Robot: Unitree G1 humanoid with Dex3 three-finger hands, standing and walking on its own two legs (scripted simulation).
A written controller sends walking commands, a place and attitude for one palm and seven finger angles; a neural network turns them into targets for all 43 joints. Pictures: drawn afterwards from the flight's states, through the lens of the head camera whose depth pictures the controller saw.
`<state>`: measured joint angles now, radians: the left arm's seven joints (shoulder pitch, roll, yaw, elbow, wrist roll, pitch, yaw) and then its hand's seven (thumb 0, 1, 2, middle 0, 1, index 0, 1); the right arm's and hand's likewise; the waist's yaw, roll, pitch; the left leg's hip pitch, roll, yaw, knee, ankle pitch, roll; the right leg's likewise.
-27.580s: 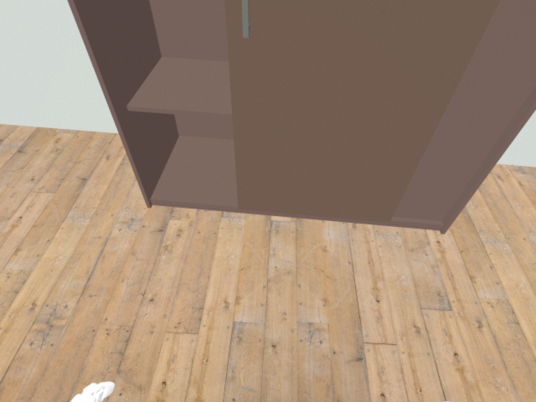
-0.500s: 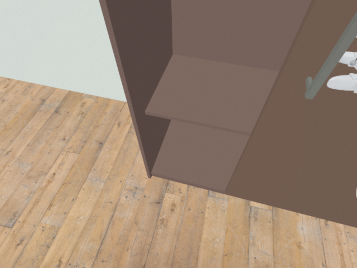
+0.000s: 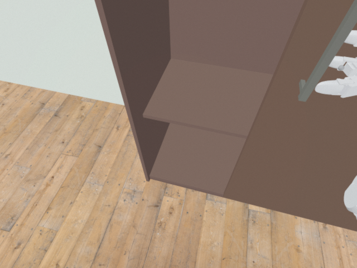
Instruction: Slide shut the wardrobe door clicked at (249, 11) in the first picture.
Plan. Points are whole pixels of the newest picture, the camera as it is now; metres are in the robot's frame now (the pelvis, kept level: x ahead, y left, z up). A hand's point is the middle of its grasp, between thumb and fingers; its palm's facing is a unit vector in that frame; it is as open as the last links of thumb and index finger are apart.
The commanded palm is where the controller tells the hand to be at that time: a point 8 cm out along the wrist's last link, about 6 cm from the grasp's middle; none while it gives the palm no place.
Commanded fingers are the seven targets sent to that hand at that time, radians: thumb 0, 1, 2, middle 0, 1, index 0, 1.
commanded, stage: slide the fingers in behind the handle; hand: right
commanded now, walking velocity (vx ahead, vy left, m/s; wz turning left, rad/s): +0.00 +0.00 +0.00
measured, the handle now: (332, 41) +0.55 -0.20 +0.24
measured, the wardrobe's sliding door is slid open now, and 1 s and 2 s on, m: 0.45 0.45 0.45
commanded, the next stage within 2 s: grip the handle and tug to test in 1.44 s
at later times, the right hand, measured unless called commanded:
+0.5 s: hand (326, 65) +0.49 -0.19 +0.22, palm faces +0.07 +1.00 +0.00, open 14.0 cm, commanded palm +0.47 -0.24 +0.21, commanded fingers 0.00 0.50 -0.30 0.30 1.20 0.30 1.20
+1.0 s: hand (316, 65) +0.49 -0.17 +0.22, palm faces +0.05 +1.00 +0.01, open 14.0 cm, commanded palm +0.47 -0.22 +0.21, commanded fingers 0.00 0.50 -0.30 0.30 1.20 0.30 1.20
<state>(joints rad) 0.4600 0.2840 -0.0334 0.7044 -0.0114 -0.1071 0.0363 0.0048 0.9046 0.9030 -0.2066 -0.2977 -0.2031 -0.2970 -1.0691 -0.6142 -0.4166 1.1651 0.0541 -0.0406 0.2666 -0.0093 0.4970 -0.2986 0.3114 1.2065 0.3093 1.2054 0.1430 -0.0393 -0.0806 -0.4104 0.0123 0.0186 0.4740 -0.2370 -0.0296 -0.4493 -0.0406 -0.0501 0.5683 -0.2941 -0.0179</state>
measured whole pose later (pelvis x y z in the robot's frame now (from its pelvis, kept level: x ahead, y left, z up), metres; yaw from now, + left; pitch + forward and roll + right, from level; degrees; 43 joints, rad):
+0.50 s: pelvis +0.01 +0.02 +0.00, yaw +0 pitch +8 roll +1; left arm 0.40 0.28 -0.03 0.69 -0.02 -0.10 0.03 0.00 0.91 0.90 -0.21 -0.30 -0.20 -0.30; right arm -1.00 -0.51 -0.40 1.04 0.08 0.02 0.22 -0.01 0.50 -0.30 0.30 1.20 0.30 1.20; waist 0.11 -0.05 -0.08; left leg -0.36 0.00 0.03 0.47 -0.25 -0.01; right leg -0.39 -0.05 -0.04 0.54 -0.29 0.00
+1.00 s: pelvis +0.00 +0.01 +0.00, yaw +0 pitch +8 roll +1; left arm 0.42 0.28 -0.02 0.72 -0.02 -0.12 0.03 0.01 0.91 0.90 -0.20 -0.30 -0.20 -0.30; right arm -1.05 -0.49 -0.37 1.10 0.08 0.00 0.19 -0.01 0.50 -0.30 0.30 1.20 0.30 1.20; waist 0.12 -0.05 -0.07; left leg -0.37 0.00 0.02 0.47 -0.24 -0.02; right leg -0.40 -0.05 -0.04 0.54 -0.28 0.00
